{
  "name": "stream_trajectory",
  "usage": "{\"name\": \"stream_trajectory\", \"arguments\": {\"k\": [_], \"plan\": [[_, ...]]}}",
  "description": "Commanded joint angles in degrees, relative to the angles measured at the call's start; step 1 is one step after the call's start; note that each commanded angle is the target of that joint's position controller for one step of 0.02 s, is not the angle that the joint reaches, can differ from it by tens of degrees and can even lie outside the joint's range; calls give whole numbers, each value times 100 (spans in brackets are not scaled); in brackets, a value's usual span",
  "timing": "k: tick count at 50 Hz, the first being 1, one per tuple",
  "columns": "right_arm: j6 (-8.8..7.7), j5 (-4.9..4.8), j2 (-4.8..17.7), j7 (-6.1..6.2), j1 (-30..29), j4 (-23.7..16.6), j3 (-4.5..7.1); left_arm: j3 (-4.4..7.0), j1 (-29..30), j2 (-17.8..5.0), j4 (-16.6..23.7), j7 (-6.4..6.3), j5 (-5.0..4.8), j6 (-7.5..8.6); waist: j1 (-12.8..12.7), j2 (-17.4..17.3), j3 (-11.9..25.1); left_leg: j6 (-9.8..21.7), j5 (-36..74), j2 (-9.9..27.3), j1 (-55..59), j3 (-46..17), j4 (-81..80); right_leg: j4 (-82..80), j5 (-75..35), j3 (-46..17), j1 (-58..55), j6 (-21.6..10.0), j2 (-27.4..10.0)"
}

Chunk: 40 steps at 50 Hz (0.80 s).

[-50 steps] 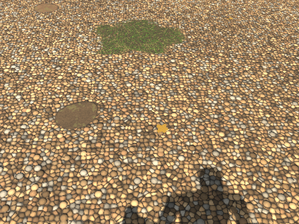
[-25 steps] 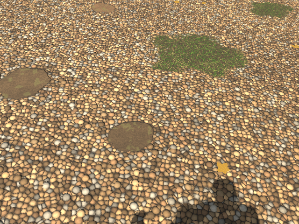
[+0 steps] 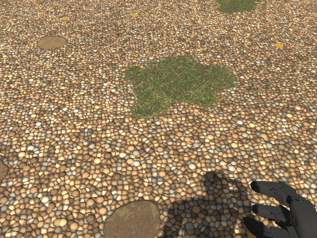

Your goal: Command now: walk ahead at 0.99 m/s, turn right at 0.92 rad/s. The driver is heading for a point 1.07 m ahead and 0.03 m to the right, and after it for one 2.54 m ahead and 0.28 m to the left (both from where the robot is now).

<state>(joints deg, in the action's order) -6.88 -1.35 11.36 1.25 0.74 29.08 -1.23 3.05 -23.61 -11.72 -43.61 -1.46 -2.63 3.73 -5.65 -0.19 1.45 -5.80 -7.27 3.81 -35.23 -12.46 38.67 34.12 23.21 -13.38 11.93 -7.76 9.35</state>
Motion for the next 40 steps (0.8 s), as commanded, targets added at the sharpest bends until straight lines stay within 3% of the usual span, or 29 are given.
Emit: {"name": "stream_trajectory", "arguments": {"k": [1,2,3,4,5,6,7,8,10,11,13,16,19,21,23,24,25,26,27,28,29,30,31,32,33,34,35,38,40], "plan": [[-16,-247,892,34,756,-44,539,221,401,-733,503,-33,-5,-22,789,613,224,-26,-68,-513,2848,779,-780,-230,340,-1064,1501,-400,-585],[-79,-228,1115,13,1813,173,697,144,647,-495,654,31,82,12,1393,503,728,206,-232,-139,4089,523,-607,1242,-169,-732,1914,-116,-412],[-88,-65,1603,-30,3022,392,795,-71,624,238,923,90,224,67,1633,-921,1613,639,-1632,1047,5636,-1292,-864,3665,1065,-144,2810,137,-187],[-128,189,2126,-155,2828,350,855,-135,-154,142,1259,115,-107,179,964,-2834,1817,1681,-3513,2369,5989,-5017,-2302,5121,952,234,4420,254,-370],[-93,177,1561,-156,2324,256,800,-55,191,-309,1085,54,-249,98,1059,-1669,906,1769,-5035,2175,5463,-4915,-2519,5810,140,371,5069,362,-872],[-25,110,1222,-122,2146,323,725,-35,844,-464,1193,81,-91,32,1189,-1035,219,1569,-4023,1879,4837,-3546,-2362,5949,-317,656,5175,383,-1054],[27,155,1071,-117,2074,448,674,-13,1105,-468,1227,121,55,-26,1136,-374,-62,1438,-2830,1543,4229,-2424,-2250,5744,-575,763,4822,396,-1275],[48,189,937,-122,1967,603,628,33,1336,-509,1337,175,130,-59,1020,-275,-339,1312,-2047,1251,3666,-1632,-2249,5394,-729,724,4518,393,-1417],[19,165,547,-153,1863,893,507,50,1417,-477,1444,296,15,-165,814,-611,-470,1153,-1253,971,3104,-642,-2350,4912,-753,674,4049,408,-1590],[8,140,460,-169,1943,1037,478,18,1475,-399,1486,322,5,-195,780,-581,-481,1187,-1029,931,3044,-410,-2421,4730,-785,648,4033,409,-1582],[-22,158,630,-166,2104,1254,513,-41,1574,-329,1523,348,65,-195,707,-404,-574,1345,-591,994,3029,-97,-2581,4284,-1110,522,4164,436,-1469],[-37,207,995,-106,2192,1415,578,-63,2078,-503,1623,399,96,-120,725,-206,-837,1377,-90,1069,3086,522,-2959,2938,-1824,638,4186,434,-1336],[19,13,1104,-82,2768,1772,524,-146,3032,-430,1885,519,144,40,965,-132,-1121,1465,508,1109,3196,731,-3462,1416,-2277,1339,3535,355,-1352],[87,-45,1282,-93,2891,1897,510,-144,3295,-431,1967,596,119,165,975,-261,-1207,1485,1702,1118,3375,920,-3389,743,-2128,1594,2857,306,-1153],[121,0,1558,-76,2970,2010,516,16,2932,-756,1953,571,114,228,600,-822,-664,1409,4637,1180,3678,1062,-2568,376,-1731,1745,1543,168,-734],[150,40,1685,-57,2969,2094,522,183,2133,-1093,1806,501,88,209,82,-1134,-112,1350,5664,1162,3646,1087,-1622,244,-1573,1751,409,46,-569],[161,67,1763,-39,2735,2094,517,334,881,-1328,1506,400,56,146,-699,-1247,467,1177,5582,965,2756,1244,-197,61,-1752,1613,-1371,-24,-712],[105,211,1342,-37,2686,1874,412,452,-352,-1693,1179,243,122,47,-1030,-715,1386,1003,2578,533,978,1047,1877,493,-970,237,-3638,-72,-1900],[-46,19,327,-77,3515,1666,174,429,-425,-2093,1090,259,361,131,-222,1239,2757,929,-1989,-269,-271,363,3824,-574,1263,-2788,-4657,-688,-3350],[-136,-286,912,-56,2776,1575,341,334,-576,-1496,953,291,363,158,-526,1155,2404,963,-1781,-164,-823,104,4441,-1664,1905,-3460,-4044,-641,-3255],[-107,-395,976,-9,2071,1344,414,242,-249,-1164,778,290,280,189,-435,937,1049,918,-1363,26,-1424,376,4546,-1740,1409,-2460,-3173,-480,-3110],[-63,-277,819,18,1824,1283,383,194,78,-962,648,296,258,211,-185,489,444,903,-1005,287,-1367,504,4402,-1790,525,-1642,-2243,-424,-2992],[28,-141,734,7,1822,1323,415,148,396,-713,561,311,343,241,135,431,124,891,-738,479,-1021,547,4232,-1874,-74,-944,-1410,-344,-2783],[179,-145,556,-48,2096,1385,419,90,636,-428,480,325,428,275,451,573,-13,894,-559,634,-650,481,4187,-2009,-369,-399,-823,-287,-2646],[320,-201,385,-92,2197,1392,410,85,839,-279,388,341,385,295,619,661,-152,898,-629,725,-491,491,4111,-2176,-682,57,-463,-244,-2617],[454,-238,298,-115,2139,1339,403,86,1061,-237,330,340,305,309,754,644,-412,877,-789,817,-559,487,3980,-2355,-1014,524,-155,-150,-2624],[543,-208,302,-121,1952,1251,406,101,1202,-282,281,325,269,328,812,567,-681,842,-740,873,-680,509,3844,-2499,-1384,924,117,-62,-2611],[579,-39,409,-193,1500,964,398,156,1380,-565,219,193,389,350,943,366,-983,755,487,749,-818,749,2964,-2629,-2071,2039,374,38,-2240],[547,-3,502,-300,1184,864,383,200,1300,-826,180,105,360,359,885,68,-1022,882,1363,616,-518,1111,2035,-2723,-2170,2574,243,160,-2065]]}}
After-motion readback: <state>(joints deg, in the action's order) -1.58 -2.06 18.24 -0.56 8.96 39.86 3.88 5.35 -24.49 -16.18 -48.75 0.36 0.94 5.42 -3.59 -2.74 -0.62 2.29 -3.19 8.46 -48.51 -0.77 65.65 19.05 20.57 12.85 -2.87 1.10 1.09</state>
